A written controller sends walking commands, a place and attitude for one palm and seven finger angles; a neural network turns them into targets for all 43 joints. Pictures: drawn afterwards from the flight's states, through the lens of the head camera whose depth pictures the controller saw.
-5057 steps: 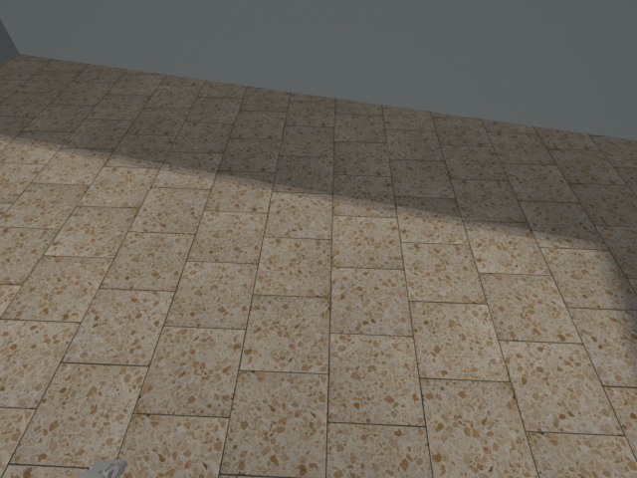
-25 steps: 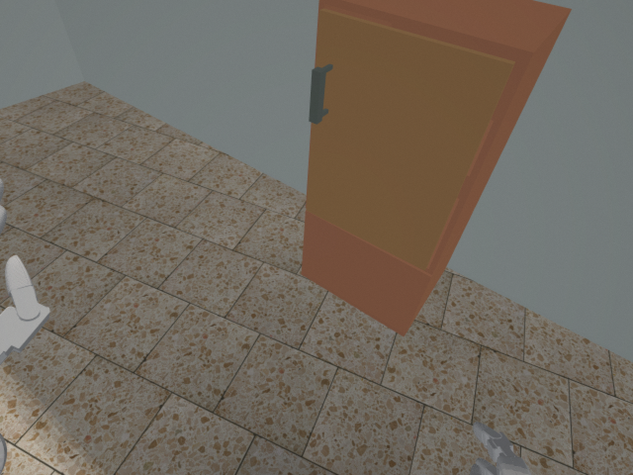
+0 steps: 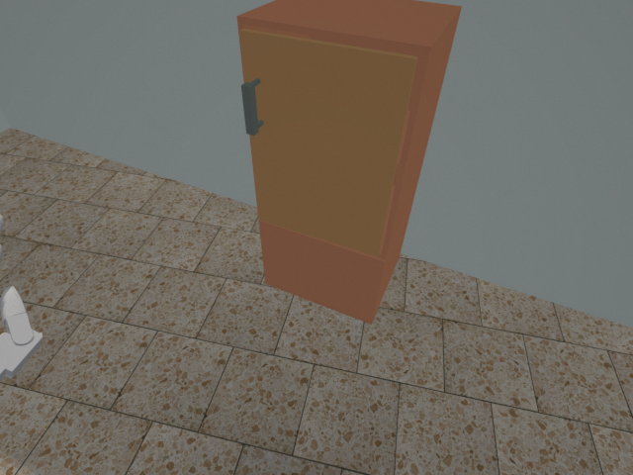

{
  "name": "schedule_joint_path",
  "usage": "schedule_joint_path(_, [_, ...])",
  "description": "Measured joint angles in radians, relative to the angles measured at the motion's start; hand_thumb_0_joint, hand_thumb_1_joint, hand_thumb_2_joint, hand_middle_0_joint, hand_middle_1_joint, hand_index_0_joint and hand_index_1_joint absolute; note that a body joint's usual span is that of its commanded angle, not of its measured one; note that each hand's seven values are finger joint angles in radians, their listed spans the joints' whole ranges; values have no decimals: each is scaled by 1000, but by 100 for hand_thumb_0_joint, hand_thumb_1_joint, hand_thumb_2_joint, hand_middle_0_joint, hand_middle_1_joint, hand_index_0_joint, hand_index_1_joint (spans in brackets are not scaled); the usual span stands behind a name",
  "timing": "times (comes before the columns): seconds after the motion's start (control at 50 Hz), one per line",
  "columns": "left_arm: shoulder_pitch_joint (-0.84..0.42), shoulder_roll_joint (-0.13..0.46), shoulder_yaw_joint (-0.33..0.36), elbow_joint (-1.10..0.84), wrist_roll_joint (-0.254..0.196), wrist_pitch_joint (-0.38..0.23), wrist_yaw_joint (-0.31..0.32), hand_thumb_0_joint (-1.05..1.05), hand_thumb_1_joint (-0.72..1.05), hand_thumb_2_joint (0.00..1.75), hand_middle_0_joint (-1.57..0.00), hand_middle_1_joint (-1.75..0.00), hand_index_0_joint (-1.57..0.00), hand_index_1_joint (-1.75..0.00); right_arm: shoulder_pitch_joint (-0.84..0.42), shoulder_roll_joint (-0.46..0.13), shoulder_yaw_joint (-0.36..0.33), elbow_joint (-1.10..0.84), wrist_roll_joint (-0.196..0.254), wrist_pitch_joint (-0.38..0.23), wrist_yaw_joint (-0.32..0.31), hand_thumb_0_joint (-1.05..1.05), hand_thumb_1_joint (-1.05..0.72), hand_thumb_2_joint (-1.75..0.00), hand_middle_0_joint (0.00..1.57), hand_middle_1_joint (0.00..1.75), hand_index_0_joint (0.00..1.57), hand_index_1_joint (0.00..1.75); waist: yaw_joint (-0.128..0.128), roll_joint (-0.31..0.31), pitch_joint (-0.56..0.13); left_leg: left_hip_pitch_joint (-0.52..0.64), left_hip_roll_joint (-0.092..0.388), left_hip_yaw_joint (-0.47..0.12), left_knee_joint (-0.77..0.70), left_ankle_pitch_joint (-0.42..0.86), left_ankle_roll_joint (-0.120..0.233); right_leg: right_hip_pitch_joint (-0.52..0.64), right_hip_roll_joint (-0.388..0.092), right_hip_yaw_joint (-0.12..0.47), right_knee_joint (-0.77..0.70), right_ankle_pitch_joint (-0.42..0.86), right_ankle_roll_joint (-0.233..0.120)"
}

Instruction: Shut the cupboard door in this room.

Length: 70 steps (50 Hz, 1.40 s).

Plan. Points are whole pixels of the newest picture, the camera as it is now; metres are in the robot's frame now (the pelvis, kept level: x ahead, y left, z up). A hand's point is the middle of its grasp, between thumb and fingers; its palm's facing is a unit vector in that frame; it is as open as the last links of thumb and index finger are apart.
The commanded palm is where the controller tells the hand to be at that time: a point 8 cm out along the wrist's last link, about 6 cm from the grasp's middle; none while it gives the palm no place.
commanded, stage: stop stepping back and stand still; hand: left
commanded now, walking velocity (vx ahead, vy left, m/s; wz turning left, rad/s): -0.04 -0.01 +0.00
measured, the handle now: (254, 106) +0.96 +0.20 +0.04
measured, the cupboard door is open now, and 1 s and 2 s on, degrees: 1 1 1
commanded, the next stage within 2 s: let the arm hang, fingers relaxed in 0.02 s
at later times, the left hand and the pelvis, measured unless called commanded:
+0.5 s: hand out of the picture +0.03 +0.22 -0.17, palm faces +0.05 -0.98 -0.19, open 6.8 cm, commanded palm none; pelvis +0.01 +0.03 +0.00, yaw +1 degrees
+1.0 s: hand out of the picture +0.00 +0.24 -0.17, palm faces +0.00 -0.97 -0.23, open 7.3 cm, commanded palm none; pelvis +0.01 +0.05 +0.01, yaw -1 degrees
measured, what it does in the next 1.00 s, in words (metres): steps on the spot: left foot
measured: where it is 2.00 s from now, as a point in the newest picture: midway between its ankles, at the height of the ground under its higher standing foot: outside the picture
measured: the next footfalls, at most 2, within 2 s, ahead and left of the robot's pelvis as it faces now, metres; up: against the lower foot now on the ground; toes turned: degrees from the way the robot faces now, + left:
left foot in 0.06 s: +0.10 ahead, +0.14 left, +0.00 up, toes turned +6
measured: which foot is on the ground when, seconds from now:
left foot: up 0.00-0.04, down 0.06-1.00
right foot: down 0.00-1.00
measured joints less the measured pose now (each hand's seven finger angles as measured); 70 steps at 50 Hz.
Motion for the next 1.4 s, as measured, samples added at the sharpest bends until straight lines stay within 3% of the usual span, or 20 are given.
schedule_joint_path(0.06, [-12, -10, -15, -27, 2, -7, -2, 1, 89, 90, -21, -30, -22, -30, 4, -15, -8, -9, 0, -21, -8, 1, -90, -90, 20, 30, 20, 30, -2, 19, 12, 97, 10, -3, -175, 40, 16, -7, 10, -15, 45, -33, 12])
schedule_joint_path(0.08, [-18, -7, -14, -35, 1, -10, -5, 1, 89, 90, -21, -30, -22, -30, -8, -11, -11, -7, 2, -25, -10, 1, -90, -90, 20, 30, 20, 30, -5, 16, 23, 104, 8, -4, -189, 93, 12, -12, 6, -16, 68, -47, 18])
schedule_joint_path(0.14, [-35, 7, -16, 10, 15, -19, -31, 1, 89, 90, -21, -30, -21, -30, -49, 4, -8, 0, 5, -39, 9, 1, -90, -90, 20, 30, 20, 30, 0, 2, 29, 98, -3, 16, -171, 92, 6, -28, -12, -3, 99, -55, 34])
schedule_joint_path(0.2, [-170, -18, -145, 315, 38, 99, -111, 0, 90, 90, -20, -30, -21, -30, -108, -28, 4, 30, -3, -9, 61, 1, -90, -90, 20, 30, 20, 30, 13, 43, 11, 57, -21, 25, -144, 79, 20, -73, -35, -2, 137, -69, 50])
schedule_joint_path(0.26, [-266, -90, -278, 689, 45, 208, -158, 0, 91, 90, -20, -30, -20, -30, -170, -33, 24, 66, -11, 35, 77, 1, -90, -90, 20, 30, 20, 30, 3, 83, 15, 43, -24, 22, -130, 77, 28, -78, -39, -5, 136, -71, 47])
schedule_joint_path(0.32, [-281, -159, -381, 979, 47, 251, -181, 0, 91, 90, -20, -30, -20, -30, -190, 2, 41, 99, -18, 63, 88, 1, -90, -90, 20, 30, 20, 30, -17, 63, 32, 61, -30, 21, -154, 88, 27, -61, -43, -7, 116, -61, 48])
schedule_joint_path(0.38, [-258, -229, -437, 1185, 43, 263, -187, 1, 91, 90, -20, -30, -20, -30, -180, 42, 56, 147, -21, 76, 91, 0, -90, -90, 20, 30, 20, 30, -19, 19, 59, 92, -30, 22, -195, 104, 26, -30, -40, -7, 70, -42, 51])
schedule_joint_path(0.42, [-252, -237, -392, 1254, 24, 239, -155, -3, 99, 90, -21, -30, -21, -30, -157, 67, 57, 191, -20, 80, 87, 0, -90, -90, 20, 30, 20, 30, -6, -6, 73, 101, -25, 11, -220, 118, 24, -9, -31, -17, 26, -20, 50])
schedule_joint_path(0.5, [-230, -202, -387, 1371, 37, 225, -161, -4, 102, 90, -21, -30, -21, -30, -118, 85, 38, 283, -19, 92, 71, 0, -91, -90, 20, 30, 20, 30, 16, -15, 86, 122, -20, 5, -264, 138, 24, 29, -20, -23, -56, 21, 48])
schedule_joint_path(0.72, [-162, -195, -398, 1571, 41, 220, -165, 0, 93, 90, -20, -30, -20, -30, -52, 52, 8, 416, -8, 86, 55, 0, -91, -90, 20, 30, 20, 30, 11, 15, 96, 189, -41, 39, -346, 163, 46, 79, -40, 8, -123, 54, 70])
schedule_joint_path(1.06, [-242, -215, -399, 1551, 45, 201, -161, 0, 91, 90, -20, -30, -20, -30, -67, 73, 0, 434, -9, 76, 60, 0, -90, -90, 20, 30, 20, 30, -3, 22, 66, 211, -53, 52, -376, 177, 50, 77, -53, 20, -112, 49, 75])
schedule_joint_path(1.4, [-256, -211, -401, 1556, 43, 195, -162, 0, 91, 90, -20, -30, -20, -30, -91, 54, 2, 436, -8, 71, 58, 0, -90, -90, 20, 30, 20, 30, -3, 20, 84, 220, -40, 46, -375, 166, 36, 99, -38, 17, -137, 48, 63])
